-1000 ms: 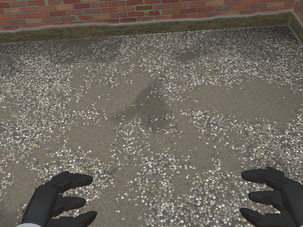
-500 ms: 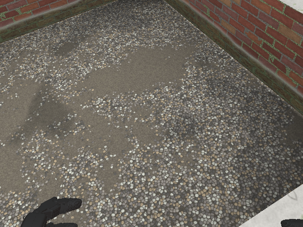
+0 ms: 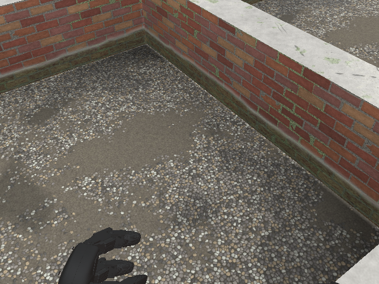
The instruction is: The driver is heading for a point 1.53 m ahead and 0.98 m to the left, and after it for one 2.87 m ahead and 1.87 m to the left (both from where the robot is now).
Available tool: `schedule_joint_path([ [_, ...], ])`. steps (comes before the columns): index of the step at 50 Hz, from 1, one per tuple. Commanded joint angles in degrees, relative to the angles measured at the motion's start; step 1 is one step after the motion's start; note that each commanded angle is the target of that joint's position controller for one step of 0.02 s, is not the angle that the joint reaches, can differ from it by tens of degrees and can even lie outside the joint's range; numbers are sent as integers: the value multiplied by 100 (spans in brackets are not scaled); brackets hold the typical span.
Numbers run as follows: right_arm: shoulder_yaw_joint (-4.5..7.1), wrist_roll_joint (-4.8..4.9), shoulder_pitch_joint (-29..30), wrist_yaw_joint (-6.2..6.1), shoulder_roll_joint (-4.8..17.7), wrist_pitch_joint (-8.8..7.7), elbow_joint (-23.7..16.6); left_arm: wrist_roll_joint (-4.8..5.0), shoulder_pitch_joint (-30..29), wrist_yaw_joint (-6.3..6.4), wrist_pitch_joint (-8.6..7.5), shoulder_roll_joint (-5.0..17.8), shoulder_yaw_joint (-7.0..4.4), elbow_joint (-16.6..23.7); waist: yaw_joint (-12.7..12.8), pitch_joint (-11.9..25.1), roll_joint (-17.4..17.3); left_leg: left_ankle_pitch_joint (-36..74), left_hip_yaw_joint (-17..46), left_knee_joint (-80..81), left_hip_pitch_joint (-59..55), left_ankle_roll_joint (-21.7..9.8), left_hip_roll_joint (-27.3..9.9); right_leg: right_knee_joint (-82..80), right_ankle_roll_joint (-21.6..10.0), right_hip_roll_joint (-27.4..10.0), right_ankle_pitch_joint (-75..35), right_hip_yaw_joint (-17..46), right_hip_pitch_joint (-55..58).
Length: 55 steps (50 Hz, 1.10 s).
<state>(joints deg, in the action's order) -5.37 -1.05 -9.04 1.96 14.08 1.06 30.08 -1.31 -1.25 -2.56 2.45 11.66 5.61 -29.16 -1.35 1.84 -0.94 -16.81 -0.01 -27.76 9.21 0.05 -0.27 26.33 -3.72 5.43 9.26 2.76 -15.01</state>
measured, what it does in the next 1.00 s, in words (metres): steps on the spot, turning left: right foot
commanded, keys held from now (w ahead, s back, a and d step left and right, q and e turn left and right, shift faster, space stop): s+q+shift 0.14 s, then w+q+shift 0.76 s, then w+shift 0.10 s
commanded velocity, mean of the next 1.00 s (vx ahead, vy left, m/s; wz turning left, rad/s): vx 0.60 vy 0.00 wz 0.80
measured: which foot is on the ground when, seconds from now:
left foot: down 0.00-1.00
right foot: down 0.00-0.42, up 0.44-0.70, down 0.72-1.00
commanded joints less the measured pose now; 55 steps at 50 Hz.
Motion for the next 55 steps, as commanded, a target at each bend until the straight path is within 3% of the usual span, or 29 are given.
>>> schedule_joint_path([
  [1,452,89,430,-5,985,115,-557,-75,-300,71,-67,797,-399,218,265,198,69,1675,1162,163,429,-665,-531,92,0,-722,-1127,599,248],
  [5,685,130,38,-214,893,331,-507,-95,-236,416,200,665,-541,20,55,745,69,1561,1239,-596,1008,-828,-395,753,-293,-879,-2213,142,283],
  [7,727,62,-147,-340,839,427,-506,-150,-242,604,305,518,-561,-30,-3,875,158,1369,1397,-873,1412,-807,-362,966,-456,-1072,-2721,98,340],
  [8,761,48,-281,-375,928,464,-508,-205,-75,637,308,620,-612,-45,23,1126,193,350,1577,-811,1506,-827,-372,783,-520,-1234,-1744,174,435],
  [10,793,122,-137,-354,1016,541,-599,-203,315,573,274,811,-721,-140,158,826,382,-1708,1588,-831,2205,-719,-234,-43,-612,-1596,1442,547,465],
  [11,784,187,-110,-356,886,523,-605,-172,224,580,229,876,-759,-110,120,657,700,-1811,1157,-1377,2221,-564,-4,-520,-636,-1844,2195,789,269],
  [12,772,198,-202,-347,723,487,-539,-153,-22,609,178,870,-761,-21,0,568,1126,-1130,447,-2512,1949,-334,300,-916,-747,-2189,2264,1039,-19],
  [14,827,153,-167,-367,863,453,-609,-97,-21,650,6,936,-780,-75,-30,333,755,-1292,415,-3646,2029,-175,-100,-877,-820,-2597,1660,935,-482],
  [17,674,131,-363,-349,449,452,-647,146,216,619,-136,1238,-937,-312,-86,234,345,-1773,111,-2588,1519,-405,-290,-580,-377,-2439,1294,89,-534],
  [20,711,94,-1408,-296,394,465,-223,145,-67,563,-137,1140,-944,-353,-445,324,202,-701,-274,-879,-30,-763,94,428,18,-1902,1377,-949,-1010],
  [21,743,17,-1803,-297,583,498,-209,106,-339,519,-103,781,-855,-157,-531,-1,-720,353,831,-361,-415,-1150,-258,2174,339,-1312,1348,-1389,-1818],
  [22,904,22,-1732,-233,1376,456,-471,98,-788,439,-159,879,-824,329,-586,-220,-1803,-524,4071,417,-471,-2108,-1261,3535,634,-461,2607,-778,-3659],
  [23,989,-61,-1254,-268,1615,332,-748,222,-1328,362,-332,1180,-911,542,-641,-278,-1304,-898,4770,1001,-132,-2406,-1771,4360,679,-349,2320,232,-4177],
  [24,883,-75,-635,-366,1386,219,-900,198,-1113,329,-407,1293,-965,557,-237,-332,-1060,-526,4240,730,104,-2076,-1618,4898,738,-294,1807,399,-4166],
  [26,617,-128,132,-457,1046,193,-1204,-291,-519,340,-441,969,-784,472,229,-189,-464,965,2945,-40,831,-1410,-1010,5191,825,-361,1298,299,-3434],
  [28,401,-201,636,-404,736,254,-1385,-539,-372,275,-408,603,-559,605,481,141,-591,2383,2239,-330,1224,-1062,-488,4495,881,-297,1236,34,-2443],
  [29,400,-201,668,-370,749,271,-1385,-593,-412,250,-402,487,-445,704,477,405,-590,3058,2016,-410,1004,-906,-293,3609,847,-336,1219,-33,-1971],
  [31,487,-177,526,-384,926,406,-1351,-467,-685,234,-434,579,-339,824,175,813,-629,3728,2160,-407,260,-853,-236,2260,843,-303,962,14,-1334],
  [32,475,-243,637,-391,894,472,-1321,-466,-577,226,-418,603,-316,766,211,912,-748,4200,2265,-450,268,-989,-259,2399,899,-260,683,-15,-921],
  [35,402,-134,1106,-347,738,513,-1426,-436,-511,169,-471,758,-251,857,217,888,-481,3689,2764,-314,-2,-1099,-296,903,877,-430,301,108,-281],
  [37,305,-160,1109,-352,535,417,-1476,-550,-236,169,-501,1022,-287,824,106,1439,385,2531,2534,-813,553,-739,-38,543,538,-1107,-3272,252,1528],
  [38,248,-95,709,-261,434,307,-1457,-723,-546,139,-508,1020,-255,920,-127,1644,1394,1288,2165,-874,1377,-397,129,784,5,-1479,-3360,524,2198],
  [39,258,-35,733,-193,520,216,-1416,-681,-542,171,-489,970,-287,966,-34,1496,1732,371,2020,-879,1801,-234,127,666,-275,-1671,-3055,743,2510],
  [40,308,-2,959,-131,656,142,-1431,-588,-557,205,-475,938,-292,984,44,1171,1397,129,1875,-862,1983,-181,95,515,-313,-1712,-2641,725,2385],
  [41,282,-76,1140,-79,571,112,-1479,-517,-786,178,-453,1009,-283,1096,-70,559,1142,-134,1610,-920,2004,-161,100,279,-341,-1839,-2807,760,1789],
  [43,272,-164,1166,2,584,112,-1497,-347,-903,199,-477,951,-288,1115,-146,439,281,784,1544,-363,1722,-339,-64,338,-18,-1562,-1912,219,1529],
  [45,289,-141,1350,87,725,153,-1549,-376,-865,209,-522,969,-323,1189,-33,402,-403,2033,1942,-170,1802,-571,-2,392,360,-1173,-1005,-343,1686],
  [49,97,-193,1716,117,512,112,-1656,-514,-807,98,-596,762,-235,1315,47,798,-526,2315,2366,176,1651,-509,-112,272,518,-1148,-500,-479,2015],
  [55,-4,-130,2066,244,547,-21,-1657,-451,-765,164,-608,787,-193,1502,44,669,-281,1499,2642,638,1718,-312,-150,31,617,-1213,96,-540,2137],
])
Velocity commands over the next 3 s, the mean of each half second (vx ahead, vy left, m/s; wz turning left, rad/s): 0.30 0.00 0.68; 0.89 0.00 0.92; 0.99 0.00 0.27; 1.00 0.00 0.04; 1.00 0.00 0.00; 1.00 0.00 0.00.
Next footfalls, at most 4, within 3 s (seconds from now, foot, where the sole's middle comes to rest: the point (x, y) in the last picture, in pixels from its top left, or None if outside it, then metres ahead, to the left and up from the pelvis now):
0.72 right None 0.11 -0.03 -0.77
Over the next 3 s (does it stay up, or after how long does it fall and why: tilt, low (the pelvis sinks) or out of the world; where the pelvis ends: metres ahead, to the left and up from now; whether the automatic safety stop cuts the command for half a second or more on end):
stays up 0.02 0.00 0.00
